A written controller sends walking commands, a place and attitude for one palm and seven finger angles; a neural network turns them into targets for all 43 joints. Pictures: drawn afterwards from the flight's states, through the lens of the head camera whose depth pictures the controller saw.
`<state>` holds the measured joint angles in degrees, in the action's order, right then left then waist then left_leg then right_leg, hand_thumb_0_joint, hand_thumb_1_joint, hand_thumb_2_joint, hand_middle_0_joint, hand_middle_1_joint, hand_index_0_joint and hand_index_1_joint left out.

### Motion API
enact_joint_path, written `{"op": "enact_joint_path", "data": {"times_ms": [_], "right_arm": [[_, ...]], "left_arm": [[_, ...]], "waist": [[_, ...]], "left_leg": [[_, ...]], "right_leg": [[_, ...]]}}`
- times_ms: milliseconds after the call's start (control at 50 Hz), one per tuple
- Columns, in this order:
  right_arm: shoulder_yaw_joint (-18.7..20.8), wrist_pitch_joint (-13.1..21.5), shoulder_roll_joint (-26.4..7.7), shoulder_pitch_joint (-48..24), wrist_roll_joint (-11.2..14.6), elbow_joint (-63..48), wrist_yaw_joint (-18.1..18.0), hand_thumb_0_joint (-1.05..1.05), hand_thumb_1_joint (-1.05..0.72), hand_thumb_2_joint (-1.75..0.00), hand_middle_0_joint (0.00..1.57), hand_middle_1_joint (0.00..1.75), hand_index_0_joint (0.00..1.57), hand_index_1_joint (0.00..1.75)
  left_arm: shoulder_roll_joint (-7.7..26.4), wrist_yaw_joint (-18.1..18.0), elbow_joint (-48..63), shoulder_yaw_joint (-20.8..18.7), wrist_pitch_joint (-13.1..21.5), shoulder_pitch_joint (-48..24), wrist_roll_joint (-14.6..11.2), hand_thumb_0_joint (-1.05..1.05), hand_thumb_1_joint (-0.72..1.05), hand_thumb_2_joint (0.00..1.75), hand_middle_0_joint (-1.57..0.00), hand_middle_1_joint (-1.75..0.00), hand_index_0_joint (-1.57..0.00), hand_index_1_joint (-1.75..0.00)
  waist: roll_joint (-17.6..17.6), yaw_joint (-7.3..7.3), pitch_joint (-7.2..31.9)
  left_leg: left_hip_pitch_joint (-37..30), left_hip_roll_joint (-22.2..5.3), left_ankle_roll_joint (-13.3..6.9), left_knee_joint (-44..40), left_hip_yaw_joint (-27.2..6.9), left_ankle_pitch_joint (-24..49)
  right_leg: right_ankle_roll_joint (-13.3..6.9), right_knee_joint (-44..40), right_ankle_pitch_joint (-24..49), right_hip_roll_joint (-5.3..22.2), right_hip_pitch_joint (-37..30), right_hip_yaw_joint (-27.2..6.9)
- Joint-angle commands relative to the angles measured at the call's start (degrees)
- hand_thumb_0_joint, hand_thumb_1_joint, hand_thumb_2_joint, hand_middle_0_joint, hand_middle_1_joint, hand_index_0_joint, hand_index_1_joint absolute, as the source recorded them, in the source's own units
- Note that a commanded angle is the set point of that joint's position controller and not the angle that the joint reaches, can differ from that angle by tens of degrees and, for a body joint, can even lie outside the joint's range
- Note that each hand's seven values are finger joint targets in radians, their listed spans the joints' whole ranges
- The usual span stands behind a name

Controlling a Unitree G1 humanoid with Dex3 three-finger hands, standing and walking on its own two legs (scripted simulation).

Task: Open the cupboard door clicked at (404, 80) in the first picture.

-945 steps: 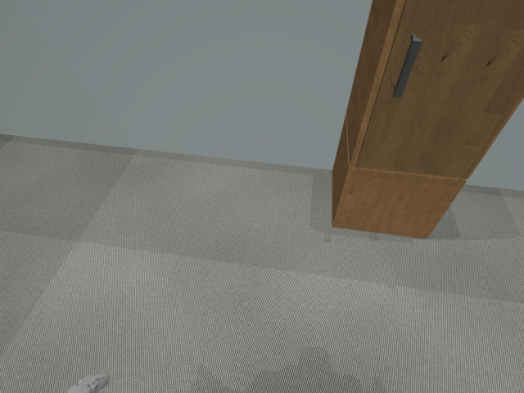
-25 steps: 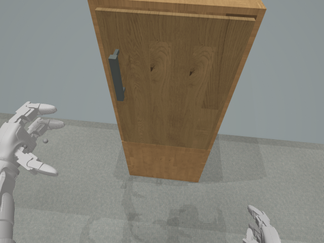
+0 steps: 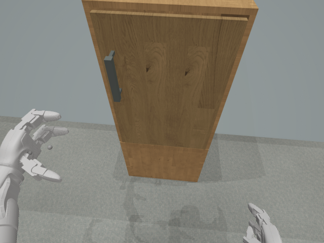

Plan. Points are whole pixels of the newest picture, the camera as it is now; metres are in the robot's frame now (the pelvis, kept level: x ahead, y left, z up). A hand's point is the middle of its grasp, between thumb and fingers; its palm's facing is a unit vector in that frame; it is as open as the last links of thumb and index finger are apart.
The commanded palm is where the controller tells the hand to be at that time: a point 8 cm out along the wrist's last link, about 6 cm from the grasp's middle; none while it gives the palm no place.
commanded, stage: move the hooked fingers beside the handle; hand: left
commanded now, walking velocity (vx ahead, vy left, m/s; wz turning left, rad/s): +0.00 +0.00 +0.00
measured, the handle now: (115, 77) +0.57 +0.20 +0.09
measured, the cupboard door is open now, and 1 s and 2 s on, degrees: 0 0 0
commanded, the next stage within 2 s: none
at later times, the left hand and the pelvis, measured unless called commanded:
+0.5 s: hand (68, 120) +0.37 +0.27 +0.10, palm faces -0.02 -1.00 -0.01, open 14.0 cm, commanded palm +0.34 +0.32 +0.10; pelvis +0.00 +0.00 +0.00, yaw -1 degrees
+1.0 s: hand (76, 103) +0.44 +0.27 +0.09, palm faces -0.05 -1.00 +0.02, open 14.0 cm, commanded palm +0.42 +0.32 +0.09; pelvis +0.01 +0.01 -0.01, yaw -1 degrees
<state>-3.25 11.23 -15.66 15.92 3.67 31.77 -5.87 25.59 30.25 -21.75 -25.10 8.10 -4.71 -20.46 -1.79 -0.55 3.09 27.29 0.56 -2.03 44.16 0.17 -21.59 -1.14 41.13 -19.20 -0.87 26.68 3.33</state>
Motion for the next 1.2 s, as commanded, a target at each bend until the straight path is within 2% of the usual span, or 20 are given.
{"op": "enact_joint_path", "data": {"times_ms": [0,80,160,200,260,340,480,540,580,660,700,720,760,780,900,940,1040,1080,1100,1180], "right_arm": [[3.50,3.22,-8.48,-2.97,-0.11,-8.81,-0.51,0.00,-0.90,-0.90,0.20,0.30,0.20,0.30],[3.37,2.77,-8.79,-2.81,-0.04,-7.93,-0.90,0.00,-0.90,-0.90,0.20,0.30,0.20,0.30],[3.33,2.85,-8.89,-2.04,0.10,-6.81,-1.47,0.00,-0.90,-0.90,0.20,0.30,0.20,0.30],[3.27,2.47,-9.09,-1.57,0.01,-6.34,-1.58,0.00,-0.90,-0.90,0.20,0.30,0.20,0.30],[3.20,2.06,-9.09,-0.86,-0.04,-5.64,-1.48,0.00,-0.90,-0.90,0.20,0.30,0.20,0.30],[3.32,1.00,-9.48,0.30,-0.16,-5.80,-0.87,0.00,-0.90,-0.90,0.20,0.30,0.20,0.30],[3.97,-0.72,-9.88,2.89,-0.45,-6.98,0.39,0.00,-0.90,-0.90,0.20,0.30,0.20,0.30],[4.27,-1.79,-10.24,4.22,-0.32,-6.54,0.60,0.00,-0.90,-0.90,0.20,0.30,0.20,0.30],[4.26,-2.36,-10.44,4.64,-0.19,-6.03,0.47,0.00,-0.90,-0.90,0.20,0.30,0.20,0.30],[4.58,-3.10,-10.80,6.13,-0.34,-4.94,0.42,0.00,-0.90,-0.90,0.20,0.30,0.20,0.30],[4.72,-3.52,-10.88,6.85,-0.54,-4.52,0.36,0.00,-0.90,-0.90,0.20,0.30,0.20,0.30],[4.61,-3.68,-10.55,6.89,-0.56,-4.55,0.45,0.00,-0.90,-0.90,0.20,0.30,0.20,0.30],[4.72,-3.97,-10.75,7.45,-0.62,-3.71,0.47,0.00,-0.90,-0.90,0.20,0.30,0.20,0.30],[4.55,-4.19,-10.85,7.93,-0.72,-3.51,0.49,0.00,-0.90,-0.90,0.20,0.30,0.20,0.30],[4.51,-5.88,-11.19,8.88,-0.79,-3.52,1.00,0.00,-0.90,-0.90,0.20,0.30,0.20,0.30],[4.54,-6.33,-11.31,9.33,-0.89,-3.27,1.17,0.00,-0.90,-0.90,0.20,0.30,0.20,0.30],[4.75,-7.35,-11.41,10.82,-1.39,-2.96,1.65,0.00,-0.90,-0.90,0.20,0.30,0.20,0.30],[4.65,-7.95,-11.75,11.68,-1.55,-2.15,1.56,0.00,-0.90,-0.90,0.20,0.30,0.20,0.30],[4.64,-8.17,-11.61,11.76,-1.55,-2.07,1.73,0.00,-0.90,-0.90,0.20,0.30,0.20,0.30],[4.67,-9.29,-11.74,12.88,-1.70,-1.29,1.74,0.00,-0.90,-0.90,0.20,0.30,0.20,0.30]], "left_arm": [[15.19,0.02,10.48,-5.05,3.35,-13.32,-2.01,0.00,-0.50,0.30,-0.30,-1.20,-0.30,-1.20],[15.34,0.07,8.60,-3.46,3.80,-19.91,-1.46,0.00,-0.50,0.30,-0.30,-1.20,-0.30,-1.20],[15.34,-0.37,5.79,-1.44,4.60,-28.23,-0.11,0.00,-0.50,0.30,-0.30,-1.20,-0.30,-1.20],[18.29,-0.62,3.62,-3.20,4.96,-30.69,0.44,0.00,-0.50,0.30,-0.30,-1.20,-0.30,-1.20],[18.21,-0.82,-0.17,-2.04,5.34,-34.57,1.60,0.00,-0.50,0.30,-0.30,-1.20,-0.30,-1.20],[21.90,-0.45,-5.51,-5.07,5.12,-33.70,1.94,0.00,-0.50,0.30,-0.30,-1.20,-0.30,-1.20],[23.00,0.29,-7.98,-6.20,6.32,-34.21,1.76,0.00,-0.50,0.30,-0.30,-1.20,-0.30,-1.20],[23.16,0.83,-10.54,-6.54,6.51,-34.29,1.66,0.00,-0.50,0.30,-0.30,-1.20,-0.30,-1.20],[22.99,1.10,-11.59,-5.32,6.90,-39.50,1.86,0.00,-0.50,0.30,-0.30,-1.20,-0.30,-1.20],[24.45,1.20,-14.56,-5.18,7.85,-43.72,3.07,0.00,-0.50,0.30,-0.30,-1.20,-0.30,-1.20],[27.04,1.08,-12.73,-6.49,9.19,-47.36,3.61,0.00,-0.50,0.30,-0.30,-1.20,-0.30,-1.20],[24.25,1.24,-13.35,-3.98,9.45,-47.78,3.81,0.00,-0.50,0.30,-0.30,-1.20,-0.30,-1.20],[24.56,1.12,-15.32,-3.90,9.97,-49.27,4.18,0.00,-0.50,0.30,-0.30,-1.20,-0.30,-1.20],[23.90,1.16,-16.33,-3.28,10.02,-50.84,3.66,0.00,-0.50,0.30,-0.30,-1.20,-0.30,-1.20],[25.89,0.26,-23.46,-4.11,8.59,-51.54,5.51,0.00,-0.50,0.30,-0.30,-1.20,-0.30,-1.20],[25.23,-0.37,-24.51,-2.64,8.60,-54.59,6.28,0.00,-0.50,0.30,-0.30,-1.20,-0.30,-1.20],[25.60,-1.70,-24.18,-2.80,11.37,-59.20,7.04,0.00,-0.50,0.30,-0.30,-1.20,-0.30,-1.20],[28.29,-2.02,-25.92,-4.70,12.14,-61.19,7.08,0.00,-0.50,0.30,-0.30,-1.20,-0.30,-1.20],[27.98,-1.83,-25.82,-3.98,12.31,-62.44,7.66,0.00,-0.50,0.30,-0.30,-1.20,-0.30,-1.20],[27.99,-1.57,-29.79,-3.67,11.85,-62.74,8.18,0.00,-0.50,0.30,-0.30,-1.20,-0.30,-1.20]], "waist": [[-1.83,0.00,12.30],[-1.83,1.32,9.45],[-3.34,2.67,10.49],[-2.10,2.57,11.95],[-3.20,2.75,13.43],[-2.59,1.60,16.17],[-2.87,0.85,19.74],[-0.55,1.94,18.74],[-1.47,2.99,16.42],[-2.96,3.92,17.94],[-5.24,3.57,21.82],[-6.23,4.16,22.31],[-6.67,4.45,21.65],[-4.31,4.93,21.30],[-5.06,4.47,20.59],[-3.86,5.42,19.77],[-5.57,6.12,24.13],[-5.01,6.22,24.34],[-7.37,6.35,25.19],[-5.77,7.00,24.30]], "left_leg": [[-5.27,-0.13,0.54,-7.17,-2.27,12.42],[-3.68,-0.11,0.52,-6.76,-2.30,9.48],[-4.55,-0.25,0.43,-6.93,-2.81,6.11],[-3.64,-0.24,0.35,-6.51,-2.86,6.23],[-3.59,-0.14,0.44,-6.21,-2.77,7.40],[-1.54,-0.09,0.48,-5.27,-2.02,10.22],[-1.89,-0.19,0.42,-4.00,-1.54,17.50],[-0.30,-0.43,0.19,-3.75,-0.87,16.67],[0.42,-0.42,0.18,-3.76,-1.10,15.43],[-0.44,-0.53,0.06,-3.42,-1.31,13.80],[-2.60,-0.66,0.28,-2.89,-1.88,17.19],[-3.72,-0.59,0.33,-2.67,-1.80,17.77],[-4.55,-0.99,0.60,-2.41,-2.38,18.36],[-4.16,-0.98,0.48,-2.15,-2.75,19.08],[-2.95,-1.33,0.92,-2.34,-3.05,19.58],[-2.28,-1.50,0.82,-2.25,-3.27,18.31],[-5.81,-1.93,1.40,-1.06,-3.96,21.61],[-5.10,-2.03,1.43,-0.42,-4.11,23.30],[-6.04,-2.12,1.65,-0.34,-4.10,24.09],[-4.73,-2.17,1.25,0.21,-4.00,24.47]], "right_leg": [[-0.73,-5.36,9.82,-0.49,-5.21,-1.69],[-0.72,-5.77,6.60,-0.40,-3.16,-2.17],[-0.50,-5.93,2.99,-0.25,-0.54,-2.26],[-0.57,-6.03,2.71,-0.21,-1.91,-3.02],[-0.56,-5.15,4.37,0.05,-1.96,-2.77],[-0.62,-4.11,8.33,0.14,-4.68,-3.38],[-0.89,-1.94,16.79,-0.62,-6.30,-2.93],[-0.27,-2.14,17.59,-0.68,-5.28,-3.15],[-0.54,-2.11,15.66,-0.86,-3.29,-2.97],[-0.38,-2.25,13.16,-0.87,-1.02,-3.08],[-0.72,-1.27,15.34,-1.05,-1.71,-2.98],[-0.66,-1.12,15.51,-1.10,-0.94,-2.77],[-0.77,-1.03,14.70,-1.23,1.27,-2.27],[-0.88,-0.77,15.15,-1.49,1.45,-1.93],[-0.83,-0.23,14.39,-1.34,3.34,-1.38],[-0.65,-0.35,13.26,-1.32,4.63,-1.31],[-0.65,0.64,13.47,-1.64,6.29,-1.23],[-0.80,1.13,14.49,-1.81,5.94,-1.23],[-0.66,1.28,14.53,-1.80,6.69,-1.26],[-0.61,1.11,15.00,-1.90,7.10,-1.25]]}}
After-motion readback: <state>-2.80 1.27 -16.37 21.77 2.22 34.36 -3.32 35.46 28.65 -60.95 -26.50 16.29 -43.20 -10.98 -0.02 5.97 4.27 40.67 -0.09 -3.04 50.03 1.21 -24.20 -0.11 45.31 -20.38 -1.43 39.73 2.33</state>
